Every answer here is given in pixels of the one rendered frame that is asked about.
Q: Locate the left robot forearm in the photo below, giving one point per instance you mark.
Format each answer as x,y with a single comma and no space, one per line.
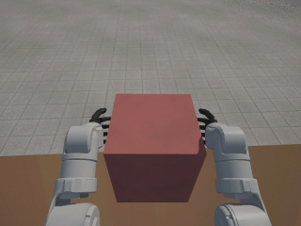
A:
78,167

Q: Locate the right robot upper arm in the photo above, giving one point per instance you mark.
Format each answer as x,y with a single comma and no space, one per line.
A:
240,214

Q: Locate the carton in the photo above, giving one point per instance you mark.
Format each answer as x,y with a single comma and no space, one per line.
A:
154,149

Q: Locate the right robot forearm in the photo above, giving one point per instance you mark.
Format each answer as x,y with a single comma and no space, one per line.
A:
234,178

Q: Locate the robot right hand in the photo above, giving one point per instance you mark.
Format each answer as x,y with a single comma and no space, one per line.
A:
210,119

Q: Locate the robot left hand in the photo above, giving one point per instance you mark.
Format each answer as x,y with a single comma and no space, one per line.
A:
95,118

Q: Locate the left robot upper arm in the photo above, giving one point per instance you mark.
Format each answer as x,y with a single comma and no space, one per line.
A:
74,214

